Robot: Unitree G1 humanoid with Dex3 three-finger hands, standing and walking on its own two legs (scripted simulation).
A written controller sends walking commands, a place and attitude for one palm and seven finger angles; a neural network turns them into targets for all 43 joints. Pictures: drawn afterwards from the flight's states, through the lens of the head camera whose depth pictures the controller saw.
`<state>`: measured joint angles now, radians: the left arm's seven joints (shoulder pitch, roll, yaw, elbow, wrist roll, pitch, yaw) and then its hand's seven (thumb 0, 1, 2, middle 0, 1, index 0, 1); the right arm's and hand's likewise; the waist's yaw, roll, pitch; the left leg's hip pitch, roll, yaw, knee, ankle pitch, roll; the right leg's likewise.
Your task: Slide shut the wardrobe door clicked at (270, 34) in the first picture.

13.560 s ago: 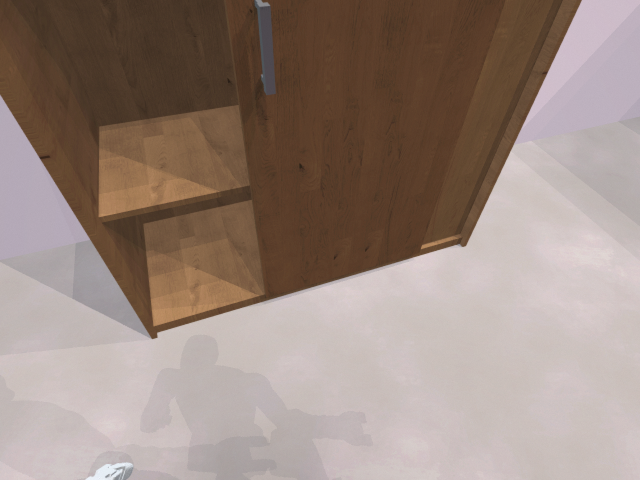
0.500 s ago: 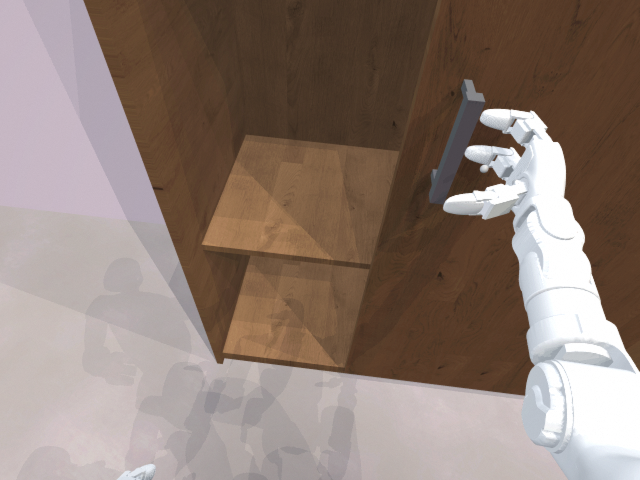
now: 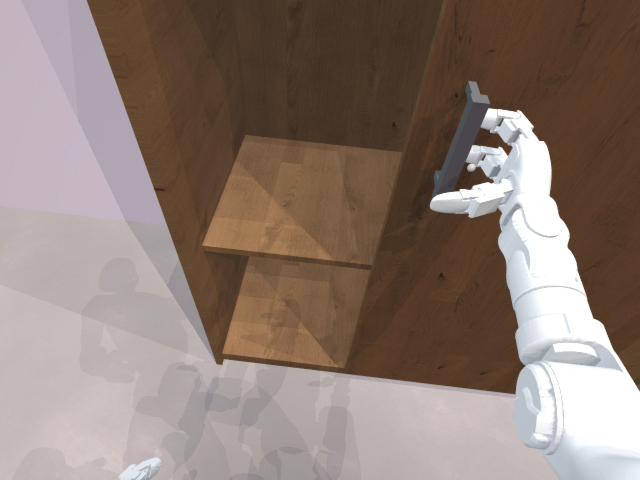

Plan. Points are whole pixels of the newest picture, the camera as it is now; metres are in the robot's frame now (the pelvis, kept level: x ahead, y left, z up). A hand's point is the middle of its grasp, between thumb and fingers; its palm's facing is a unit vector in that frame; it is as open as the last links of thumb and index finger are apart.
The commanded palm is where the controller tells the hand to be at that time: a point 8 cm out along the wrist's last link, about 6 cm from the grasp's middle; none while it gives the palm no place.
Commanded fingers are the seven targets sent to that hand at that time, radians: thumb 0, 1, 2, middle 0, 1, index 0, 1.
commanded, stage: slide the fingers in behind the handle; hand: right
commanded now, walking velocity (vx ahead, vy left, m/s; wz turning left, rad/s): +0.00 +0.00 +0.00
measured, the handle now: (455, 146) +0.52 -0.10 +0.17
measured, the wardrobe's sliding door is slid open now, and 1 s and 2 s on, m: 0.39 0.39 0.39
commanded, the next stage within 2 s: grip the handle and tug to test in 0.88 s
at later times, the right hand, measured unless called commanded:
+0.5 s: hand (450, 165) +0.47 -0.09 +0.18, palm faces +0.00 +1.00 +0.00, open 14.0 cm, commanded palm +0.44 -0.14 +0.18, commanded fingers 0.00 0.50 -0.30 0.30 1.20 0.30 1.20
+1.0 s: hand (450, 165) +0.47 -0.09 +0.18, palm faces +0.00 +1.00 +0.00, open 14.0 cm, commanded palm +0.45 -0.14 +0.18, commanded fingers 0.00 0.41 -0.34 0.31 1.21 0.31 1.21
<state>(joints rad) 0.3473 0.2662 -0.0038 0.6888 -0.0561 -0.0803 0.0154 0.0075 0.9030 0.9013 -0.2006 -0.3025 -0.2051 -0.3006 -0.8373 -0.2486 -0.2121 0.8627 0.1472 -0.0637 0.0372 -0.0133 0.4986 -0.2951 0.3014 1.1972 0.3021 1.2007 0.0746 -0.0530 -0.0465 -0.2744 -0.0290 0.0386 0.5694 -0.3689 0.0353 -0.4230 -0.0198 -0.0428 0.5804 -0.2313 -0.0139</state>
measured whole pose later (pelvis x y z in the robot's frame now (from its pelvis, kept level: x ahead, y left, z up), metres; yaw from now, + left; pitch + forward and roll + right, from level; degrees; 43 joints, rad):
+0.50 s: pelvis +0.00 +0.00 +0.00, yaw +0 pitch +5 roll +0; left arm 0.35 0.26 0.00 0.70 -0.05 -0.07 0.01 0.01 0.90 0.90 -0.20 -0.30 -0.20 -0.30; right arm -0.85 -0.21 -0.19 0.87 0.14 -0.06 0.00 -0.01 0.50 -0.30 0.32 1.21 0.30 1.20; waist 0.08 -0.05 -0.05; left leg -0.28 -0.03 0.04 0.57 -0.37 0.04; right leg -0.42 -0.02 -0.04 0.58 -0.23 -0.01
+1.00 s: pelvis +0.00 +0.00 +0.00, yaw +0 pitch +5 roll +0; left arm 0.34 0.26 0.00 0.70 -0.05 -0.06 0.01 0.01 0.90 0.90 -0.20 -0.30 -0.20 -0.30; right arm -0.86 -0.20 -0.18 0.88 0.14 -0.06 -0.02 -0.01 0.50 -0.30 0.32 1.21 0.31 1.20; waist 0.08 -0.05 -0.05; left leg -0.28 -0.03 0.04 0.57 -0.38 0.04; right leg -0.43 -0.02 -0.04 0.58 -0.24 -0.01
